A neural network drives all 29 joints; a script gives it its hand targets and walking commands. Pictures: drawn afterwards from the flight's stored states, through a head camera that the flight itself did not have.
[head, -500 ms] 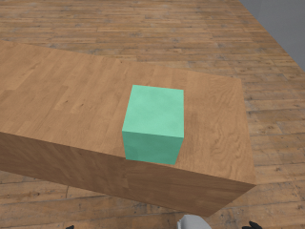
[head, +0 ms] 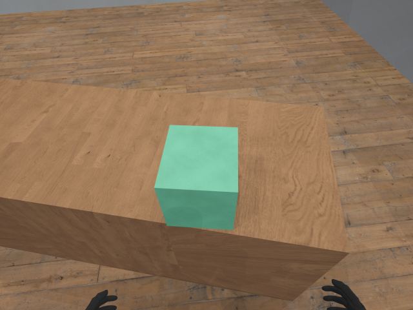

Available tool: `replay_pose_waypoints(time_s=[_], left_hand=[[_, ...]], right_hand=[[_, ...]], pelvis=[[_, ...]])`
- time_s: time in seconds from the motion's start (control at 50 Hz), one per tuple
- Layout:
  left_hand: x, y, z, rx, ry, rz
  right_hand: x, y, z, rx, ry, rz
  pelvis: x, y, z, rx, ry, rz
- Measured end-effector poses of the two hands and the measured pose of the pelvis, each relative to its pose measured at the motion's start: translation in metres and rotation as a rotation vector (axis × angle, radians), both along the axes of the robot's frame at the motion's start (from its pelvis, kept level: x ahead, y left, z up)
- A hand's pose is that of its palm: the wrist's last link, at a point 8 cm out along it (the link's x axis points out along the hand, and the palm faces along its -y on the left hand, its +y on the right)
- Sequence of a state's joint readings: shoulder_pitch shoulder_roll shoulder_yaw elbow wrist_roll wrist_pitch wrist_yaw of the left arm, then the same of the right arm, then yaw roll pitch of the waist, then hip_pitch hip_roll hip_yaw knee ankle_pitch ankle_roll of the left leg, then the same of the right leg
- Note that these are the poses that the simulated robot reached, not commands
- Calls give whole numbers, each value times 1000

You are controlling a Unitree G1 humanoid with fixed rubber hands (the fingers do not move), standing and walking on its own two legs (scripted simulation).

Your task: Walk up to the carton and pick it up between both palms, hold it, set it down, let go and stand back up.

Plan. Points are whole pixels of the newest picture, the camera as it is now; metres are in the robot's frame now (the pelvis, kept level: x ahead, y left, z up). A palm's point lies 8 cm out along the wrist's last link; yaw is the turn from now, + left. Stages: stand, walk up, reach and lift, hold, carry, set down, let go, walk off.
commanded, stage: walk up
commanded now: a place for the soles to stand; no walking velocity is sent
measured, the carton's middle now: (201, 177) +0.44 +0.04 -0.07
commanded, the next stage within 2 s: none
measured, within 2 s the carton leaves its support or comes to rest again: neither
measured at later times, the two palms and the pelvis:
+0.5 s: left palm out of the picture +0.09 +0.32 -0.10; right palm out of the picture +0.09 -0.23 -0.11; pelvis +0.01 +0.04 -0.01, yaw -5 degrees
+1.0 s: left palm (73, 292) +0.18 +0.31 -0.10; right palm out of the picture +0.03 -0.20 -0.11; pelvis +0.01 +0.08 +0.00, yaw -12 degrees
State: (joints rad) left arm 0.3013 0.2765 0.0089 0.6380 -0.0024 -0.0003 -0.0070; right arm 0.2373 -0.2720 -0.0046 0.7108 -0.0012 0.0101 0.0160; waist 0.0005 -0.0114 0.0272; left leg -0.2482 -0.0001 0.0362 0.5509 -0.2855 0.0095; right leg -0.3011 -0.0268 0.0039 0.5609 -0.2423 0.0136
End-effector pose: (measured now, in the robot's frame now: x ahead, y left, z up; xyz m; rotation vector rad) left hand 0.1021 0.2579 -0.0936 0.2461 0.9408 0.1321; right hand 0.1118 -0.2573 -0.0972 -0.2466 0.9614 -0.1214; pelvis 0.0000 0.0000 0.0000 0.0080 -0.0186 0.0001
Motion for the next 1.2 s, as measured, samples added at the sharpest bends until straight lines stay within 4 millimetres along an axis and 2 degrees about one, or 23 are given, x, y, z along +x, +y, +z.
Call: replay_pose_waypoints(time_s=[0.26,0.34,0.42,0.5,0.66,0.8,0.88,0.94,1.02,1.06,1.2], left_hand=[[-12,0,-5,27,47,-17],[-20,21,-4,88,78,-14],[-23,48,-7,117,114,-13],[-12,62,-8,118,125,-26],[30,53,-8,89,53,-119],[57,66,-7,69,12,-148],[67,63,-7,61,22,-173],[74,55,-6,50,8,-200],[75,46,-7,49,-2,-226],[71,49,-6,55,-7,-223],[49,89,-11,78,22,-164]], right_hand=[[3,-6,0,-12,-4,6],[-1,-4,-7,-26,23,8],[-13,11,-11,-23,52,-9],[-24,24,-10,-17,64,-60],[-33,42,-18,-1,81,-113],[-38,59,-9,-13,49,-139],[-53,63,-2,-26,54,-183],[-70,63,-4,-24,94,-208],[-89,62,-13,-8,140,-230],[-93,64,-15,-7,152,-221],[-91,79,-13,-21,125,-190]], pelvis=[[2,0,-2,-8,1,-28],[2,12,-7,-17,4,-34],[3,29,-9,-4,2,-47],[9,41,-8,-15,7,-84],[14,57,-10,-33,12,-131],[17,76,-9,-17,3,-160],[17,80,-4,-24,-1,-184],[14,81,-3,-22,-3,-196],[10,81,-5,-31,-7,-200],[7,83,-6,-26,-7,-197],[1,104,-10,-18,-14,-177]])
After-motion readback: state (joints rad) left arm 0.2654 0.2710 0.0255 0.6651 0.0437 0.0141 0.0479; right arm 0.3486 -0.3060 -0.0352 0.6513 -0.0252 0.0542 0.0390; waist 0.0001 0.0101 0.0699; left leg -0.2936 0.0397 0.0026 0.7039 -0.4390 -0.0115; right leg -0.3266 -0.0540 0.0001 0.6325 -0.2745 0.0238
